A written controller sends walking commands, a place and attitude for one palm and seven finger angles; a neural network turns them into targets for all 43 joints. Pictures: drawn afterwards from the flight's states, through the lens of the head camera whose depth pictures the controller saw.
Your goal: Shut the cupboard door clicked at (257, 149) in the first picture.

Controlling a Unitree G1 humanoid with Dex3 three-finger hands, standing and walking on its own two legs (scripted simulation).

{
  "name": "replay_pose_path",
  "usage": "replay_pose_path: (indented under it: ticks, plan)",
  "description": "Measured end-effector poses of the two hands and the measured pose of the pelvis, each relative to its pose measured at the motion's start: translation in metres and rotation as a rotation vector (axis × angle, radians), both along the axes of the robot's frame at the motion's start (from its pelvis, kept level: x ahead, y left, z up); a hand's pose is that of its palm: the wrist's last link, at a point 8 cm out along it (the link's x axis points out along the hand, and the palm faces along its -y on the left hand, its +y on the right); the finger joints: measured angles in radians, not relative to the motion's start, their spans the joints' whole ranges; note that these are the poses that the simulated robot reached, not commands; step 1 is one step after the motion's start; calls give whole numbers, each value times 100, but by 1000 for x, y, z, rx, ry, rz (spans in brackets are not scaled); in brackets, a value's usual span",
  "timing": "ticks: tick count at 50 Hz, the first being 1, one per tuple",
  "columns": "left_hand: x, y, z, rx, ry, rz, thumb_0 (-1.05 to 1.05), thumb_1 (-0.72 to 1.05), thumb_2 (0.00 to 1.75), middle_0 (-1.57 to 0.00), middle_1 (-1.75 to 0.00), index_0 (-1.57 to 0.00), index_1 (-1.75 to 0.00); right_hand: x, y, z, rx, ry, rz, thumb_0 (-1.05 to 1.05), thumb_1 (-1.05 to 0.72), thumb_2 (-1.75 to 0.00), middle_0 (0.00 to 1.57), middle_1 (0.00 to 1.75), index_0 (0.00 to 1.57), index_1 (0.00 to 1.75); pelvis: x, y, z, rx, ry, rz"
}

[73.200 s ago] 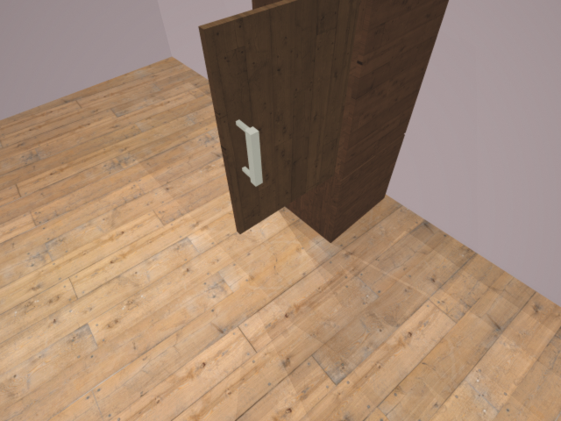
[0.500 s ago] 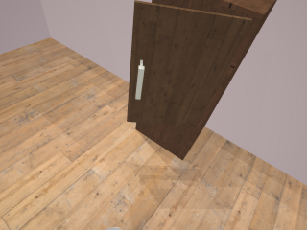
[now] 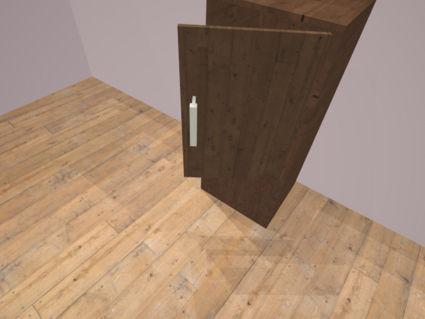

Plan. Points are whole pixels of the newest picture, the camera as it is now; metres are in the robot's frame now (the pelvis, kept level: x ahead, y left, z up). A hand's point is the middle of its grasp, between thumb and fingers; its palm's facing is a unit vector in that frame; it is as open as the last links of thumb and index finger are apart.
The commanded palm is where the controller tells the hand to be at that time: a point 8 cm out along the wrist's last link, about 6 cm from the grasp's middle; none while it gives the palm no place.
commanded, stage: look again from close up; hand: left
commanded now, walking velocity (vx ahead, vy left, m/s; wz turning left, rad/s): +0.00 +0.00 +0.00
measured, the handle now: (193, 121) +0.70 +0.09 -0.04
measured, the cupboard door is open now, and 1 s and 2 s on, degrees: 36 36 36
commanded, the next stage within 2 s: raise the hand and make a fist in 0.34 s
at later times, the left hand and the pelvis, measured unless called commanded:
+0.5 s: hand out of the picture +0.00 +0.14 -0.16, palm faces +0.09 -0.98 -0.15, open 7.3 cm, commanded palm +0.11 +0.17 -0.07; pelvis +0.01 -0.01 +0.00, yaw -1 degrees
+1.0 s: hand out of the picture +0.13 +0.17 -0.09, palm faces +0.20 -0.98 -0.08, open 5.5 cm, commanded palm +0.13 +0.19 -0.07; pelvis -0.02 -0.02 -0.12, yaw +2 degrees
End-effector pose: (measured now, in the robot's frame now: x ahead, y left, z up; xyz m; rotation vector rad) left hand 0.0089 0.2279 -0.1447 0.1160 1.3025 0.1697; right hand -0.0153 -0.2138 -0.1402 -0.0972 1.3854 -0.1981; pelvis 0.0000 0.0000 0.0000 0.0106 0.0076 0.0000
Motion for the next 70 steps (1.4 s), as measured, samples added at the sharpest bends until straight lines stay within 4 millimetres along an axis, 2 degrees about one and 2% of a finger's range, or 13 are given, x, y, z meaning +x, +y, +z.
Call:
replay_pose_path:
  ticks: [9,18,24,30,34,37,41,46,50,55,60,64,70]
  plan:
    - [-57,-48,1,-57,145,46,0,91,90,-20,-30,-19,-30,11,-28,4,-11,5,35,1,-92,-90,19,30,19,30,3,-16,4,-19,-1,15]
    - [-46,-65,-11,-127,155,45,0,91,90,-20,-30,-20,-30,17,-15,5,-33,35,64,2,-94,-90,19,30,19,30,10,-15,2,-18,-14,7]
    - [-28,-47,-3,-74,131,37,3,93,90,-20,-30,-20,-30,16,-11,2,-27,10,57,3,-96,-90,20,30,20,30,10,-10,2,-19,-23,-4]
    - [73,10,83,161,-449,37,10,99,90,-22,-33,-22,-33,61,-30,11,-84,-407,38,3,-95,-90,20,30,20,30,7,-3,-6,-9,-9,17]
    - [153,-25,121,73,-877,-57,6,97,90,-26,-37,-25,-38,106,-39,16,-105,-626,115,3,-93,-90,20,30,20,30,-5,2,-23,-8,61,38]
    - [182,-65,120,-142,-1125,-67,4,95,90,-30,-42,-30,-42,138,-42,22,-123,-730,173,2,-92,-90,20,30,20,30,-10,-1,-42,4,139,16]
    - [170,-84,93,-276,-1309,-67,2,92,90,-37,-49,-37,-50,178,-44,24,-148,-778,282,2,-91,-90,20,30,20,30,-12,-12,-73,12,219,2]
    - [118,-41,50,-52,-1161,-82,1,91,90,-47,-59,-47,-60,224,-33,-1,-104,-802,376,1,-91,-90,19,30,19,30,-18,-19,-106,-6,251,25]
    - [93,-9,63,59,-1156,-29,2,90,90,-54,-67,-54,-67,242,-11,-24,-33,-834,406,1,-91,-90,19,30,19,30,-22,-21,-119,-38,279,46]
    - [125,-32,103,-44,-1428,-134,2,91,90,-62,-77,-62,-77,232,10,-50,26,-837,399,1,-91,-90,20,30,20,30,-30,-21,-129,-58,311,53]
    - [163,-62,77,-221,-1279,-255,1,90,90,-72,-87,-71,-87,194,2,-66,31,-721,281,1,-91,-90,20,30,20,30,-31,-22,-129,-40,323,36]
    - [157,-46,56,-170,-1069,-146,1,90,90,-79,-95,-79,-95,162,-17,-62,-13,-613,195,2,-90,-90,20,30,20,30,-26,-23,-118,-26,304,22]
    - [134,-5,94,39,-1236,-59,2,90,90,-90,-107,-90,-107,140,-42,-50,-101,-573,208,2,-91,-90,20,30,20,30,-24,-20,-109,-38,294,30]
